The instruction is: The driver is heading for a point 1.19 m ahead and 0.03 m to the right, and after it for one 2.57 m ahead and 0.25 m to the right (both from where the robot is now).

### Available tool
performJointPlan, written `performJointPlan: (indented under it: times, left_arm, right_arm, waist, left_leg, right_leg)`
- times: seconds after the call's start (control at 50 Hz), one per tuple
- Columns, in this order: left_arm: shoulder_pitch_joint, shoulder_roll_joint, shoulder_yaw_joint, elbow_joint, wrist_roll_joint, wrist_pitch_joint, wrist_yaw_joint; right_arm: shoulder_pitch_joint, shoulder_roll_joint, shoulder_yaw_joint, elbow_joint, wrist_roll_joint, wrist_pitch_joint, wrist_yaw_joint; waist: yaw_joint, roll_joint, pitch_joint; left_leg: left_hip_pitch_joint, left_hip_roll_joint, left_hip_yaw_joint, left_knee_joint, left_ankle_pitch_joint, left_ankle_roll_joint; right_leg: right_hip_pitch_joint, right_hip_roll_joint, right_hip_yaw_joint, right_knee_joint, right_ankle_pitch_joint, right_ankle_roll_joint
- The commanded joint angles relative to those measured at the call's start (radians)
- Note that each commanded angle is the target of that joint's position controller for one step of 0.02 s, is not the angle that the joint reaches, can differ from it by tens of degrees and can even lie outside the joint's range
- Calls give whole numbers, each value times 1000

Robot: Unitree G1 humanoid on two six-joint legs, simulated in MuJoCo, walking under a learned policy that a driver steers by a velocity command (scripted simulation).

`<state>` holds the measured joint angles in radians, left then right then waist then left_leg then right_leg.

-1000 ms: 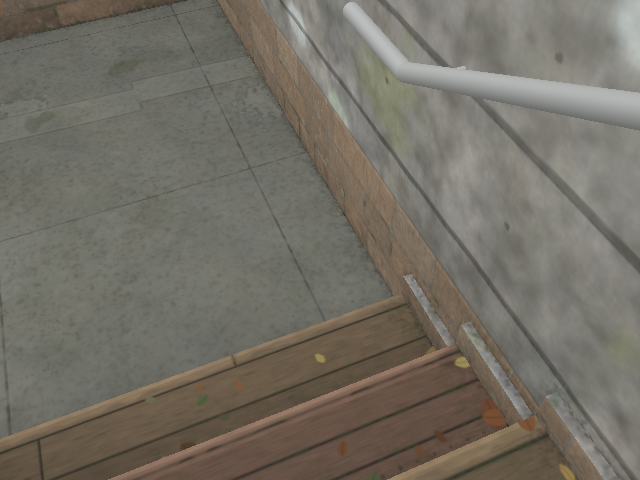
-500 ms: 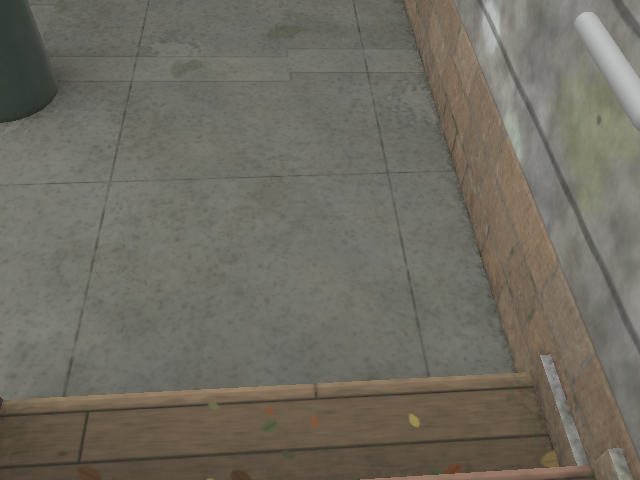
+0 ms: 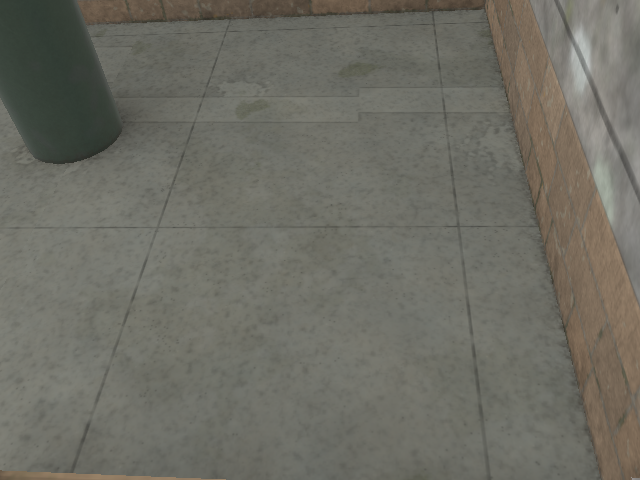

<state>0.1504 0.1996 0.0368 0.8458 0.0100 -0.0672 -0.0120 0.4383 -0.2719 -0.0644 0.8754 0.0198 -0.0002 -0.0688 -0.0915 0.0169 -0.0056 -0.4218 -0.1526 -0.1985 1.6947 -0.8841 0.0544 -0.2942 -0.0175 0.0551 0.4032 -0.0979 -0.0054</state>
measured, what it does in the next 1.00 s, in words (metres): steps on the spot: left foot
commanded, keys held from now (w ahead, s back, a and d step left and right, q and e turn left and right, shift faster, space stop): q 0.02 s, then no key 0.92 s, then w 0.06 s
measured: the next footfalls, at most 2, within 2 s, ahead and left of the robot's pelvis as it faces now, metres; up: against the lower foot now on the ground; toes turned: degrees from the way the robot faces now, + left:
left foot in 0.58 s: +0.13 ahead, +0.08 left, +0.00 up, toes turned +9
right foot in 1.70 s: +0.49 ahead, -0.06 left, -0.17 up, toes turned +4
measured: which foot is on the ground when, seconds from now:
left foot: up 0.00-0.56, down 0.58-1.00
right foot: down 0.00-1.00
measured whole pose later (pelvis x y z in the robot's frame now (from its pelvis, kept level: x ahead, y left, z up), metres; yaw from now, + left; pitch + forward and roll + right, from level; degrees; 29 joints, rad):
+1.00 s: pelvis +0.08 -0.03 -0.01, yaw +7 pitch -1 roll +0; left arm 0.23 0.20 -0.02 0.95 0.00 0.00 0.01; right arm 0.21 -0.18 0.01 1.00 -0.01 0.03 -0.03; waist 0.03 0.02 -0.01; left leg -0.21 -0.03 -0.04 0.47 -0.24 0.02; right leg -0.17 0.04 -0.10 0.45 -0.27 -0.07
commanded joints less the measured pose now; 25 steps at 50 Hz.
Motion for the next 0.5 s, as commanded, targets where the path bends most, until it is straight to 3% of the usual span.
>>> performJointPlan:
  times: [0.02, 0.04, 0.06, 0.08, 0.1, 0.14, 0.16, 0.2, 0.24, 0.26, 0.28, 0.32, 0.36, 0.44, 0.5]
  left_arm:
    - [216, 213, 49, -47, -16, 4, 19]
    - [164, 150, 23, -73, -19, 15, 37]
    - [181, 133, 3, -69, -3, 23, 53]
    - [219, 136, -2, -65, 22, 35, 51]
    - [200, 125, -7, -59, 12, 35, 55]
    - [229, 111, -24, -57, -4, 23, 62]
    - [202, 77, -44, -61, -44, 15, 70]
    - [230, 87, -59, -70, -38, 14, 82]
    - [252, 95, -72, -81, -34, 22, 88]
    - [272, 82, -77, -73, -25, 25, 90]
    - [302, 81, -76, -69, -25, 19, 92]
    - [330, 75, -74, -52, -23, 32, 84]
    - [324, 74, -70, -43, -18, 47, 79]
    - [303, 78, -64, -32, -2, 54, 76]
    - [284, 104, -52, -24, 4, 73, 60]
  right_arm:
    - [67, -51, -8, -78, -32, 14, -6]
    - [-86, -84, -17, -106, -56, 30, 7]
    - [-183, -76, -9, -146, -67, 49, 14]
    - [-224, -37, 1, -154, -61, 75, 14]
    - [-210, -10, 11, -152, -69, 78, 23]
    - [-224, 23, 18, -146, -80, 88, 22]
    - [-262, 24, 28, -154, -70, 95, 29]
    - [-315, 54, 45, -160, -62, 114, 30]
    - [-321, 56, 48, -148, -56, 125, 39]
    - [-330, 62, 53, -149, -57, 122, 40]
    - [-338, 66, 55, -139, -58, 120, 41]
    - [-376, 58, 49, -140, -35, 120, 44]
    - [-410, 54, 51, -138, -22, 123, 49]
    - [-479, 50, 62, -136, -8, 109, 61]
    - [-456, 40, 69, -115, 5, 85, 68]
  waist:
    - [102, -311, -199]
    - [129, -232, -103]
    - [135, -220, -43]
    - [125, -138, -13]
    - [77, -101, 13]
    - [73, -142, -37]
    - [34, -79, -8]
    - [39, -94, 3]
    - [47, -91, -37]
    - [51, -88, -19]
    - [69, -78, -32]
    - [92, -88, 5]
    - [102, -82, 32]
    - [142, -131, 83]
    - [152, -156, 73]
  left_leg:
    - [-575, 62, 162, 414, 231, -7]
    - [-547, 70, 179, 412, 339, -13]
    - [-525, 64, 149, 391, 375, -7]
    - [-537, 53, 134, 381, 377, 2]
    - [-528, 59, 88, 197, 529, -8]
    - [-594, 6, 95, 277, 561, -18]
    - [-597, 19, 48, 106, 652, -55]
    - [-613, 3, 76, 19, 729, -90]
    - [-610, 6, 53, -45, 743, -116]
    - [-620, 15, 32, -110, 752, -123]
    - [-619, 20, 13, -165, 761, -123]
    - [-595, 45, 11, -282, 761, -124]
    - [-471, 72, 33, -426, 774, -126]
    - [-217, 119, 81, -827, 753, -106]
    - [42, 111, 194, -1014, 602, -59]
  right_leg:
    - [481, -422, 293, 76, 447, -105]
    - [282, -372, 267, -21, 273, -159]
    - [146, -373, 258, -19, 366, -220]
    - [87, -339, 223, -7, 419, -246]
    - [9, -265, 147, 10, 300, -211]
    - [32, -248, 178, 44, 313, -215]
    - [-24, -223, 177, 26, 192, -181]
    - [-45, -214, 181, 1, 92, -169]
    - [15, -213, 205, -10, 20, -148]
    - [40, -214, 207, -19, 31, -140]
    - [96, -217, 221, -28, 6, -139]
    - [119, -210, 207, -47, -76, -119]
    - [81, -193, 186, -94, -171, -104]
    - [48, -193, 179, -183, -383, -97]
    - [-6, -172, 125, -168, -281, -115]
Over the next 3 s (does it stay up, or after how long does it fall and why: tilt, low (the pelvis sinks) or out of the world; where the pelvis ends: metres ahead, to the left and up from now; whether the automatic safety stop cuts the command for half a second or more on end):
stays up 0.92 0.07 -0.34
